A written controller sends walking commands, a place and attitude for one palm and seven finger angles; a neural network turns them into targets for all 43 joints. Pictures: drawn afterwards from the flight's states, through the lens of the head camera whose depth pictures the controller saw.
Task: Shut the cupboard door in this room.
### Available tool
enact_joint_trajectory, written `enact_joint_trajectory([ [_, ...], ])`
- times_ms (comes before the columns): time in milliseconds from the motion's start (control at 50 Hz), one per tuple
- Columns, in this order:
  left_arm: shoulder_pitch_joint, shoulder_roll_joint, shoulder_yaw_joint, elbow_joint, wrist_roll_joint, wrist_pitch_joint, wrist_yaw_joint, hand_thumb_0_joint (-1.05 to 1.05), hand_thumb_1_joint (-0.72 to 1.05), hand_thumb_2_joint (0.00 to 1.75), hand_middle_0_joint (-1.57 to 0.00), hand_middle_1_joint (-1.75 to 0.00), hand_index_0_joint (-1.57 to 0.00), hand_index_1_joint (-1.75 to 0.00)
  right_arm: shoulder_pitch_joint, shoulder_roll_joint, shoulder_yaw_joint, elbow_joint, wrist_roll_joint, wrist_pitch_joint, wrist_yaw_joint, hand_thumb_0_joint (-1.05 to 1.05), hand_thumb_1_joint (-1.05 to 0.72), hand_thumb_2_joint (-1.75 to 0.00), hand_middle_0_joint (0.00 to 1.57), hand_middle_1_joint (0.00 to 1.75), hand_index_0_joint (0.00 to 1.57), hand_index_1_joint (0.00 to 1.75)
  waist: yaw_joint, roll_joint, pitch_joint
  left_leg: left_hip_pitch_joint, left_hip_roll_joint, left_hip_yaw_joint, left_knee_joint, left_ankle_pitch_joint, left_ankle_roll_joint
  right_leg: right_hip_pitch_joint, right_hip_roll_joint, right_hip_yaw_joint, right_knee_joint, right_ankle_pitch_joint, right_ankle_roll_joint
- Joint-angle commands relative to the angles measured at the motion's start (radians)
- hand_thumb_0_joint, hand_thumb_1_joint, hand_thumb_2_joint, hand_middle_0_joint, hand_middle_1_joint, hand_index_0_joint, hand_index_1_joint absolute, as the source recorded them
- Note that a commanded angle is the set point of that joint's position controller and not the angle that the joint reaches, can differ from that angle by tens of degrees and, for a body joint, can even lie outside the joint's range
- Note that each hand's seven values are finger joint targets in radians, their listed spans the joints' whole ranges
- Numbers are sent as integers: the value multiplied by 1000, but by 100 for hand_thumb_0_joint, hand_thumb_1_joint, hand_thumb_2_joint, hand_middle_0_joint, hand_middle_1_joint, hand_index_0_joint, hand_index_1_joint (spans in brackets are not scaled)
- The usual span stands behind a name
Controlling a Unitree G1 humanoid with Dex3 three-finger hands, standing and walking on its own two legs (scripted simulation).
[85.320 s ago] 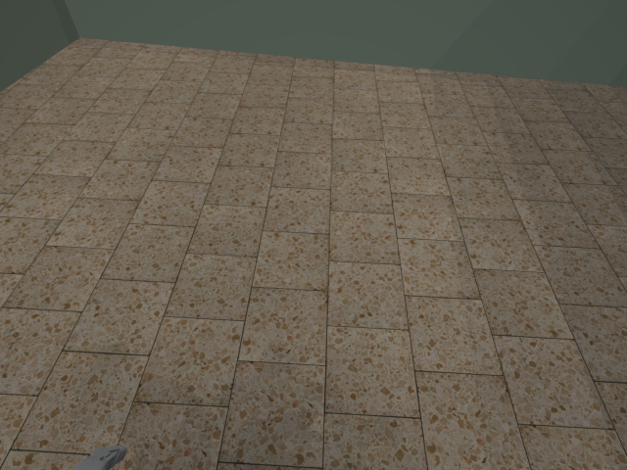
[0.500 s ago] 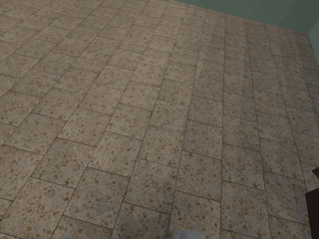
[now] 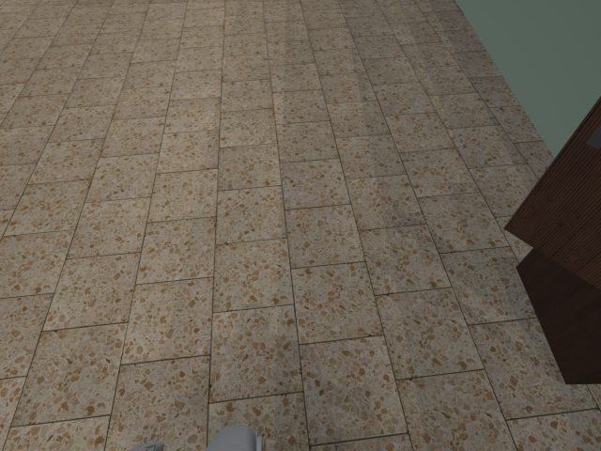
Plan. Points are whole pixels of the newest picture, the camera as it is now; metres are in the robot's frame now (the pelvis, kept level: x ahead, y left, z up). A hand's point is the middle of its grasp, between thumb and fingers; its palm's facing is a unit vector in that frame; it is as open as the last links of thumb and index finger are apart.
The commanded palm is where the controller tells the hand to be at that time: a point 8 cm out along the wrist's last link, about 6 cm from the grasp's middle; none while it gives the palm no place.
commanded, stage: turn to face it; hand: left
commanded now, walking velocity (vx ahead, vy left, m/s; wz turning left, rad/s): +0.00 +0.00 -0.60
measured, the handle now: out of the picture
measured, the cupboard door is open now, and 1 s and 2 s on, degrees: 42 42 42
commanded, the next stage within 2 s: take the last steps up to it in 1.18 s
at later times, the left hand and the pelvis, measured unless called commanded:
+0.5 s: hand (172, 434) +0.16 +0.21 -0.16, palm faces -0.28 -0.93 -0.23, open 7.4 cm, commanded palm none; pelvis +0.01 +0.03 +0.00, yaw -18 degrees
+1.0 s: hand (221, 417) +0.19 +0.14 -0.17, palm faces -0.49 -0.85 -0.21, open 7.4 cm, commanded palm none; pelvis +0.03 +0.01 +0.00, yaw -32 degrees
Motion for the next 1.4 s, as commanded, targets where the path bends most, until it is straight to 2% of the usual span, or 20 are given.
enact_joint_trajectory([
  [0,26,226,63,-62,3,-14,11,0,90,90,-20,-30,-20,-30,-37,-68,-18,-97,6,-24,-7,0,-90,-90,20,30,20,30,35,-148,-108,-10,-18,-8,-120,-18,0,113,-228,279,-137,231,-169],
  [100,-36,219,68,-71,-4,-2,12,0,90,90,-20,-30,-20,-30,67,-72,-12,-74,18,-49,-22,0,-90,-90,20,30,20,30,-18,-170,-151,268,-48,-10,-527,130,17,0,-184,316,-13,280,-103],
  [120,-39,177,59,-83,-13,4,9,0,90,90,-20,-30,-20,-30,102,-116,-17,-64,14,-60,-27,0,-90,-90,20,30,20,30,-32,-51,-168,398,28,-74,-666,180,36,-104,-97,242,65,156,-45],
  [140,-5,115,47,-97,-24,8,-2,0,90,90,-20,-30,-20,-30,103,-216,-34,-71,-2,-66,-30,0,-90,-90,20,30,20,30,-22,246,-172,495,270,-319,-745,242,118,-278,47,103,260,-176,22],
  [160,-33,134,43,-107,-13,7,-4,0,90,90,-20,-30,-20,-30,118,-240,-38,-85,-3,-58,-32,0,-90,-90,20,30,20,30,-38,286,-147,427,391,-387,-742,344,206,-285,30,20,472,-381,44],
  [280,-16,127,62,-62,-1,28,-34,0,90,90,-20,-30,-20,-30,9,-143,-8,-111,-13,-62,-40,0,-90,-90,20,30,20,30,14,155,-76,363,241,-74,-691,493,198,-304,-32,-15,710,-195,83],
  [420,-90,86,42,-91,-4,22,-38,0,90,90,-20,-30,-20,-30,95,-168,-33,-57,-11,-57,-28,0,-90,-90,20,30,20,30,-34,193,-124,458,277,23,-620,599,216,-198,-39,-104,384,-225,76],
  [520,8,116,47,-65,-4,7,-32,0,90,90,-20,-30,-20,-30,45,-191,-46,-59,-2,-48,-15,0,-90,-90,20,30,20,30,26,167,-137,319,263,101,-471,466,140,73,-14,-144,24,6,31],
  [540,80,176,59,-43,2,-3,-25,0,90,90,-20,-30,-20,-30,35,-161,-44,-68,6,-46,-9,0,-90,-90,20,30,20,30,64,31,-164,205,209,139,-331,320,85,223,-96,-32,-95,127,-2],
  [560,131,296,78,-28,11,-19,-9,0,90,90,-20,-30,-20,-30,-2,-68,-19,-115,10,-43,-4,0,-90,-90,20,30,20,30,97,-321,-146,-79,42,187,-96,-197,20,348,-351,340,-165,418,-106],
  [580,171,327,81,-15,-7,-15,4,0,90,90,-20,-30,-20,-30,-55,-94,-13,-136,6,-27,-13,0,-90,-90,20,30,20,30,117,-292,-135,-125,13,44,76,-279,20,263,-426,399,-149,565,-190],
  [620,76,261,74,-34,-7,-20,19,0,90,90,-20,-30,-20,-30,-48,-88,-16,-111,7,-21,-19,0,-90,-90,20,30,20,30,59,-290,-94,-194,38,-46,166,-144,17,234,-335,337,-158,461,-175],
  [700,2,199,47,-61,-12,-29,20,0,90,90,-20,-30,-20,-30,6,-86,-15,-65,3,-19,-5,0,-90,-90,20,30,20,30,4,-158,-144,-100,28,-32,119,31,-8,210,-224,155,-105,534,-137],
  [900,40,220,57,-41,4,-22,18,0,90,90,-20,-30,-20,-30,-60,-73,-9,-93,11,-28,-11,0,-90,-90,20,30,20,30,29,-162,-97,-1,-22,-25,-166,-22,1,142,-237,286,-110,410,-184],
  [980,-12,206,57,-42,-5,-12,20,0,90,90,-20,-30,-20,-30,51,-69,-4,-58,15,-47,-20,0,-90,-90,20,30,20,30,-23,-141,-120,277,-51,-17,-527,176,23,20,-176,285,-5,354,-107],
  [1020,49,107,37,-51,-21,-5,12,0,90,90,-20,-30,-20,-30,112,-208,-21,-50,-3,-67,-26,0,-90,-90,20,30,20,30,-20,240,-189,507,250,-314,-673,463,127,-195,40,95,245,-126,10],
  [1040,43,117,34,-57,-17,-3,12,0,90,90,-20,-30,-20,-30,118,-230,-24,-60,-7,-58,-32,0,-90,-90,20,30,20,30,-24,277,-170,445,373,-391,-693,573,232,-216,40,25,440,-402,33],
  [1060,26,128,34,-65,-9,-2,11,0,90,90,-20,-30,-20,-30,99,-209,-13,-76,-12,-53,-31,0,-90,-90,20,30,20,30,-18,154,-121,331,366,-356,-689,523,266,-169,1,47,534,-380,32],
  [1180,32,103,42,-5,-3,19,-10,0,90,90,-20,-30,-20,-30,52,-122,7,-57,-8,-66,-47,0,-90,-90,20,30,20,30,13,140,-115,399,209,-114,-684,624,218,-234,-22,10,628,-193,70],
  [1380,-81,71,23,-19,5,15,-35,0,90,90,-20,-30,-20,-30,161,-164,-30,36,-21,-64,-28,0,-90,-90,20,30,20,30,-52,142,-79,390,287,-158,-786,26,234,-165,-34,-78,285,-229,35],
])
